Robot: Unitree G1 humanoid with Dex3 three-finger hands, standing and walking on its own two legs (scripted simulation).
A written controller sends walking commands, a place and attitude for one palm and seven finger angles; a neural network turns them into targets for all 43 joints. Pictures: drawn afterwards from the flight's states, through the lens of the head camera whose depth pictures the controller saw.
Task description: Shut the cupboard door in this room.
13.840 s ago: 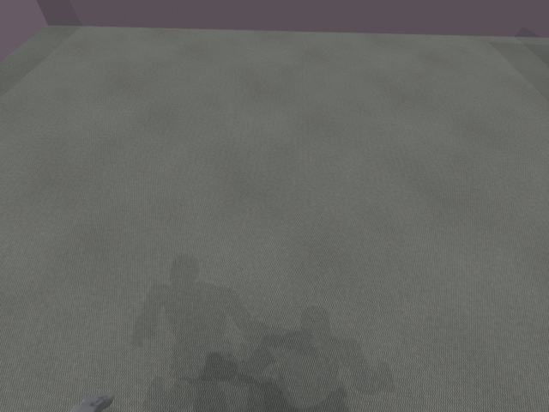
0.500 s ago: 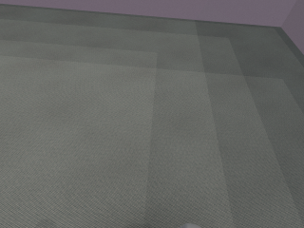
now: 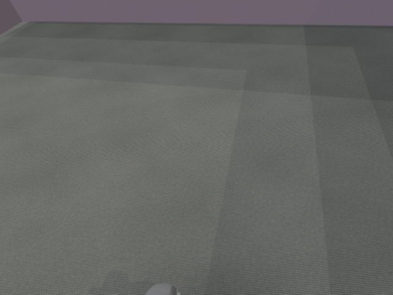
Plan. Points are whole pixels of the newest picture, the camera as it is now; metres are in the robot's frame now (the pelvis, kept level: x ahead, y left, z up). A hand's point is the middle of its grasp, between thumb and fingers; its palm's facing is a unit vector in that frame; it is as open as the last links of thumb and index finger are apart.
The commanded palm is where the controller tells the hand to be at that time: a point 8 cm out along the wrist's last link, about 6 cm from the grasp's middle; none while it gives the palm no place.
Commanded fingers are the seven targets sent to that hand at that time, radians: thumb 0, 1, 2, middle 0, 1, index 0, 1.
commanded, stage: turn or walk to find it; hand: left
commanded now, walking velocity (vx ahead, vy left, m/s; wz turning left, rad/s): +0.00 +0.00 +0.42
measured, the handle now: out of the picture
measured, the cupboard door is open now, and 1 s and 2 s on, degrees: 80 80 80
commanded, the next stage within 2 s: none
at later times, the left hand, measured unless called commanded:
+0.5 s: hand out of the picture -0.05 +0.28 -0.18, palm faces +0.27 -0.94 -0.23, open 7.4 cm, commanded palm none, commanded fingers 0.00 0.90 0.90 -0.20 -0.30 -0.20 -0.30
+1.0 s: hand out of the picture +0.00 +0.21 -0.14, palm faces +0.38 -0.88 -0.29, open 7.3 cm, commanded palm none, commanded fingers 0.00 0.90 0.90 -0.20 -0.30 -0.20 -0.30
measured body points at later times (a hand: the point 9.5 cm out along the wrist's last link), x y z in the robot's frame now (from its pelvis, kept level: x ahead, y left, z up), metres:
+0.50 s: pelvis -0.03 +0.07 +0.00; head -0.01 +0.10 +0.45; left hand -0.06 +0.33 -0.16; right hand +0.13 -0.15 -0.13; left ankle -0.05 +0.14 -0.74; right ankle -0.02 -0.10 -0.66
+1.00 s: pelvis -0.04 +0.00 +0.00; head +0.00 -0.04 +0.44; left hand -0.02 +0.26 -0.12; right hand +0.06 -0.23 -0.18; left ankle -0.10 +0.13 -0.67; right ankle -0.01 -0.08 -0.74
